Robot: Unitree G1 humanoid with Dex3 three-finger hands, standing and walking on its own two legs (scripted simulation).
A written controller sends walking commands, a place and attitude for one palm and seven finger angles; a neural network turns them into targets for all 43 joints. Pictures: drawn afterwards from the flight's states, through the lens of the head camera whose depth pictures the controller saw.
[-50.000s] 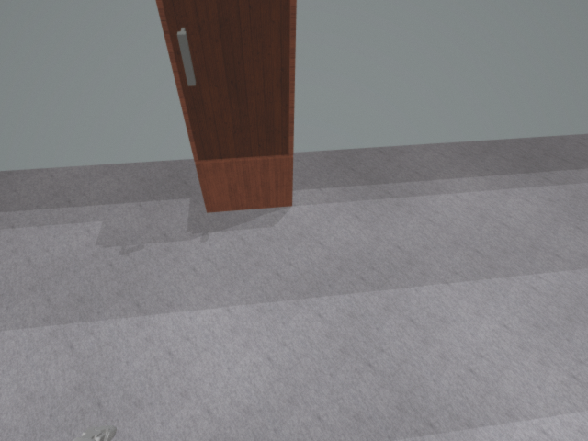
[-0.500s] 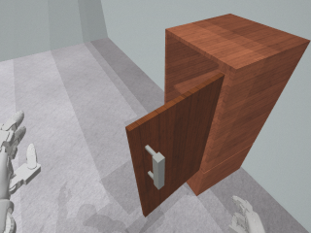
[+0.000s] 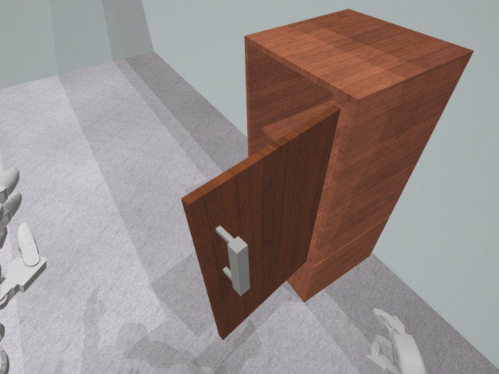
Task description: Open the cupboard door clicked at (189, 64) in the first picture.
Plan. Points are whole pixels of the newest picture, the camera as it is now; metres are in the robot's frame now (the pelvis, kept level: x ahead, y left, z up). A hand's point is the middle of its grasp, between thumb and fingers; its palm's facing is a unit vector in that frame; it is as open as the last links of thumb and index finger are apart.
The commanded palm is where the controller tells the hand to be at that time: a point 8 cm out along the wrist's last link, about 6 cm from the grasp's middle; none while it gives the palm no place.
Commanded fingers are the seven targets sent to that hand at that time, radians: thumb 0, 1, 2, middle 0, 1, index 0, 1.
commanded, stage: step back with the hand held close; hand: left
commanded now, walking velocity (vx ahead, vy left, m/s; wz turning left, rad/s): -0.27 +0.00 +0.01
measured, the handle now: (232, 261) +0.32 +0.07 -0.02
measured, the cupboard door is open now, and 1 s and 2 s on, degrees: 100 100 100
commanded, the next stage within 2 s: stop stepping back and stand still in 1.38 s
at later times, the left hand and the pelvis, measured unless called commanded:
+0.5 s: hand (10, 314) +0.14 +0.28 +0.15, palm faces +0.44 -0.76 -0.48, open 7.4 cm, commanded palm +0.08 +0.31 +0.17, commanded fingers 0.00 0.90 0.90 -0.20 -0.30 -0.20 -0.30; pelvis -0.06 +0.01 -0.02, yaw -1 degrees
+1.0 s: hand (5, 346) +0.11 +0.26 +0.15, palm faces +0.42 -0.76 -0.49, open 7.4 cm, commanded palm +0.04 +0.31 +0.17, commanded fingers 0.00 0.90 0.90 -0.20 -0.30 -0.20 -0.30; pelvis -0.10 +0.00 -0.03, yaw +1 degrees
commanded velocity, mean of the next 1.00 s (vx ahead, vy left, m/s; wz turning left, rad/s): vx -0.32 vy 0.00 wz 0.01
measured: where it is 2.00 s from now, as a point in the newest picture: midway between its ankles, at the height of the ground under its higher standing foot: outside the picture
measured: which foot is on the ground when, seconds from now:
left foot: down 0.00-1.00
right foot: down 0.00-1.00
